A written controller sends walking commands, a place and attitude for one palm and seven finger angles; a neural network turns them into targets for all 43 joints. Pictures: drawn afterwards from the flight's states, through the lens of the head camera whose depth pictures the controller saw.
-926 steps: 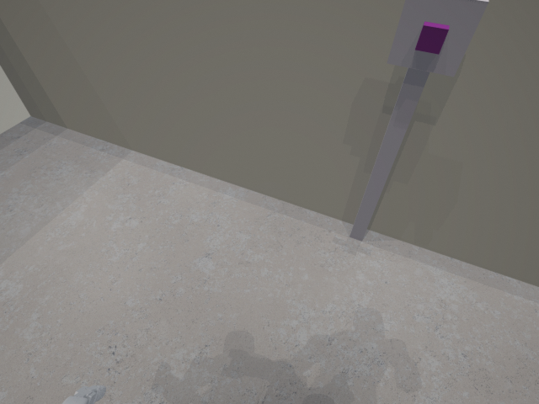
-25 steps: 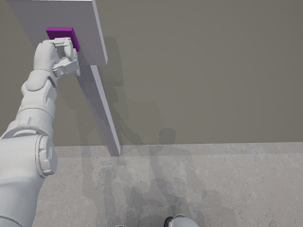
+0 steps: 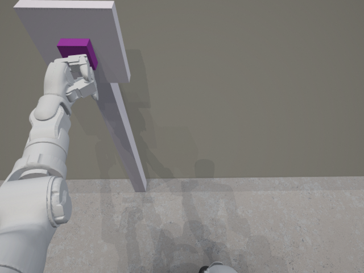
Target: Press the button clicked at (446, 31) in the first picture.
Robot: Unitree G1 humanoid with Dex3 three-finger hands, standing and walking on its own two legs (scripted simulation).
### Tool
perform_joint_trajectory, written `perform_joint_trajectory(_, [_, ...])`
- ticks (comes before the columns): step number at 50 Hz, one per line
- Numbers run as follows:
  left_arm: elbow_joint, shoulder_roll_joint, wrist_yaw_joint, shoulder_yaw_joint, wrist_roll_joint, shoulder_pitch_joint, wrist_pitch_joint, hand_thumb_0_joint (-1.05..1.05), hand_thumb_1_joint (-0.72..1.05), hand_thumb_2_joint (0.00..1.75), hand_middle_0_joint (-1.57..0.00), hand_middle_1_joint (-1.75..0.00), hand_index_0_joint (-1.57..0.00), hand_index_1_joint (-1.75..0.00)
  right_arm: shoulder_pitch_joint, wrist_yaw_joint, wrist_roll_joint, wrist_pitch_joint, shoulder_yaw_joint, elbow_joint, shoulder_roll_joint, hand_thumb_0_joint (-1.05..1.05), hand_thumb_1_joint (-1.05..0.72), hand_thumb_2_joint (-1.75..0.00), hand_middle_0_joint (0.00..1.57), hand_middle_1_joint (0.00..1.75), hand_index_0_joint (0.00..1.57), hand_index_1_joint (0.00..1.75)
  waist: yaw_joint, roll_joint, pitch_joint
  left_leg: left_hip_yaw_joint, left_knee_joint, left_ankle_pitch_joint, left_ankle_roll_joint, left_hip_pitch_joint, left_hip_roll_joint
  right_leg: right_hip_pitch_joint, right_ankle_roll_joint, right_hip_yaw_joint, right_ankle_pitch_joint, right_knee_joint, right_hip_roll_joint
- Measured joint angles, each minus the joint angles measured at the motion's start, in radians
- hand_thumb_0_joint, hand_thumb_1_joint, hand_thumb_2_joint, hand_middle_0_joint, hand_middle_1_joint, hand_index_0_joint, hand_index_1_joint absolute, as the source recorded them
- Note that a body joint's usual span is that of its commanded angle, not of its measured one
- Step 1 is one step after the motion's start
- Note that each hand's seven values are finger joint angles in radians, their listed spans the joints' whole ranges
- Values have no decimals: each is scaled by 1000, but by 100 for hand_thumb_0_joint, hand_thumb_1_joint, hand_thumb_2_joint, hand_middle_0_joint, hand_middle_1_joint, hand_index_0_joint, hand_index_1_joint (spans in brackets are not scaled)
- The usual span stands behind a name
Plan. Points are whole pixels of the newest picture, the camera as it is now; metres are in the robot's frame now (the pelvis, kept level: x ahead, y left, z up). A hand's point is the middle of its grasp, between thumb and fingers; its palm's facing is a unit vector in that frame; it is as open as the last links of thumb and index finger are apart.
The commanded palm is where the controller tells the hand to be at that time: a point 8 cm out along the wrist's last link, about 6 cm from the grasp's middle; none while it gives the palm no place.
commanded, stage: pull the fist back off the button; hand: left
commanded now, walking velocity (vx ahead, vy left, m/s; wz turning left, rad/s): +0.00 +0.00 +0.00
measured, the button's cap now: (79, 53) +0.54 +0.21 +0.18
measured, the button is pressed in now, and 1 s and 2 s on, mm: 2 0 0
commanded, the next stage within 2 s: draw the hand back to the body in 0.68 s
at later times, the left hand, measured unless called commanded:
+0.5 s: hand (89, 104) +0.42 +0.18 +0.14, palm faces +0.01 -1.00 -0.03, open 3.1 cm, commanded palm +0.38 +0.22 +0.15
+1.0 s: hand (78, 117) +0.38 +0.18 +0.16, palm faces +0.00 -1.00 -0.03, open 3.1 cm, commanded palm +0.33 +0.24 +0.16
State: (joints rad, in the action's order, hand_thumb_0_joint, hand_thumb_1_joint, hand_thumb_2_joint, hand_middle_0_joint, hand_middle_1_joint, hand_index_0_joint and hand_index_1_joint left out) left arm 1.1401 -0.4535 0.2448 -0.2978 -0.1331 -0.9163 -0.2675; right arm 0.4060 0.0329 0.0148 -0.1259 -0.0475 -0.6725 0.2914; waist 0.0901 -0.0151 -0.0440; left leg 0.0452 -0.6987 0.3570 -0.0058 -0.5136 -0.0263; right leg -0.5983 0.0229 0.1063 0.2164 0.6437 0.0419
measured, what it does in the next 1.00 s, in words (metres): stands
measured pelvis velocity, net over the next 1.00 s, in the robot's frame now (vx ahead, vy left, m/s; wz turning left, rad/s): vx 0.03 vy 0.00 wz -0.02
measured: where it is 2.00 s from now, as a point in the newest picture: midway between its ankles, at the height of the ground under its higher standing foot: outside the picture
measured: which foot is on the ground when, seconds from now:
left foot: down 0.00-1.00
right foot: down 0.00-1.00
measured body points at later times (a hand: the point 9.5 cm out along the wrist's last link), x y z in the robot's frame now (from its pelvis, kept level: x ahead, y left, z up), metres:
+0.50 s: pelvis +0.03 -0.01 +0.01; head +0.05 -0.02 +0.46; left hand +0.41 +0.23 +0.15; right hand +0.17 -0.25 -0.09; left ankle -0.01 +0.11 -0.72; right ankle +0.06 -0.11 -0.72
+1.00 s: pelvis +0.03 +0.00 +0.02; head +0.02 -0.02 +0.47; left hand +0.37 +0.24 +0.16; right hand +0.19 -0.23 -0.07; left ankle -0.01 +0.11 -0.72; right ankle +0.06 -0.11 -0.72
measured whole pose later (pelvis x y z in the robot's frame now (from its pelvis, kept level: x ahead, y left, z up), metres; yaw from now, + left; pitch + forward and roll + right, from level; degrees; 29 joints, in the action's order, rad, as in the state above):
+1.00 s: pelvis +0.03 +0.00 +0.02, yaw -1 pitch +0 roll +0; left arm 0.32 -0.28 0.24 -0.26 -0.22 -0.28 0.00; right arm 0.24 0.06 0.04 -0.11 -0.07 -0.59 0.25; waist -0.01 -0.04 -0.03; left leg 0.07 -0.52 0.34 0.00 -0.19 -0.02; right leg -0.31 0.02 0.09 0.23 0.54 0.03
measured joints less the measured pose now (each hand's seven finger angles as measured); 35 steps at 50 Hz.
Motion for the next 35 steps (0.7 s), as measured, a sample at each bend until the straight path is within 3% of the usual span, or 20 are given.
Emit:
perform_joint_trajectory(8, [-137,63,-17,15,-15,107,31,-1,87,95,-130,-150,-131,-150,-37,0,10,11,1,28,-9,1,-90,-90,20,30,20,30,-22,-9,0,11,30,4,2,63,-2,49,0,-10,10,-12,-5])
perform_joint_trajectory(17, [-377,123,-28,-15,-27,310,95,1,89,91,-130,-150,-130,-150,-85,-1,18,35,1,83,-20,1,-90,-90,20,30,20,30,-39,-19,0,38,93,6,8,164,-12,125,2,-36,19,-44,-21])
perform_joint_trajectory(26, [-637,160,-17,19,-67,509,175,2,90,90,-130,-150,-130,-150,-129,15,28,35,5,84,-19,1,-90,-90,20,30,20,30,-86,-25,9,24,146,-2,13,253,-10,215,2,-21,25,-84,-22])
perform_joint_trajectory(35, [-740,184,-11,80,-80,568,232,2,90,90,-130,-150,-130,-150,-184,38,29,11,-1,74,-19,1,-90,-90,20,30,20,30,-114,-27,19,-4,153,-6,12,289,0,264,0,5,31,-92,-9])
